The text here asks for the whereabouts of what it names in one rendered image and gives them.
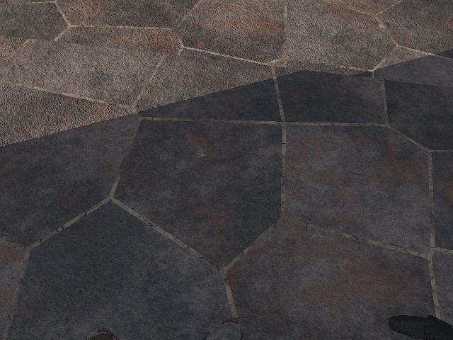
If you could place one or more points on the right robot hand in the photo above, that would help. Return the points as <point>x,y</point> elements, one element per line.
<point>425,328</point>

